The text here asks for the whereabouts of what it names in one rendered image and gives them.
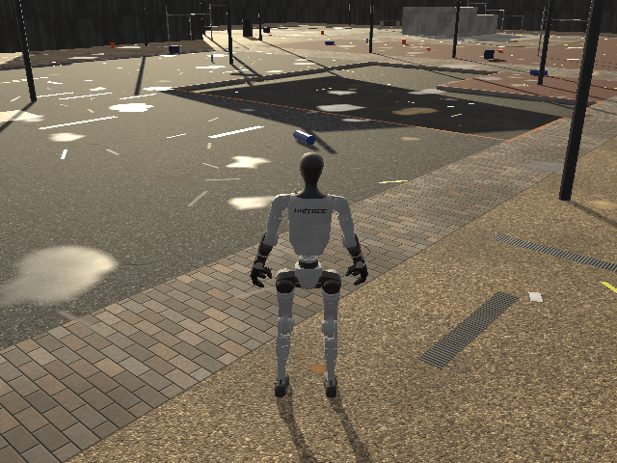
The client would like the right robot hand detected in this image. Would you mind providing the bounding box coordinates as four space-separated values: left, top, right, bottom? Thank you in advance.
346 265 368 286

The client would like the robot left forearm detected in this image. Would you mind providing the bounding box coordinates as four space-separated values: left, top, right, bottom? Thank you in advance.
253 231 273 269

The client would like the left robot hand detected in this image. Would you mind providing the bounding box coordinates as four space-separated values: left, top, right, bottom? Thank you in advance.
250 266 272 287

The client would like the robot left thigh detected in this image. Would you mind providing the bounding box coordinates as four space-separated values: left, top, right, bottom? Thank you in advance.
276 268 295 335

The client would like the robot left foot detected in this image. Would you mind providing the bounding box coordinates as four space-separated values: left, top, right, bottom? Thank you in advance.
275 372 289 397

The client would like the right robot upper arm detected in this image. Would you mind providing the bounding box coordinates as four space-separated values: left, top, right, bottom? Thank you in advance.
331 195 357 248

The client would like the robot right forearm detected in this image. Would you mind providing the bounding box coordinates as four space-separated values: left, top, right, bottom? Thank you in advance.
347 233 365 268

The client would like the left robot upper arm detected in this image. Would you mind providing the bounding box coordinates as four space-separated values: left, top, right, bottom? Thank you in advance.
263 194 291 246

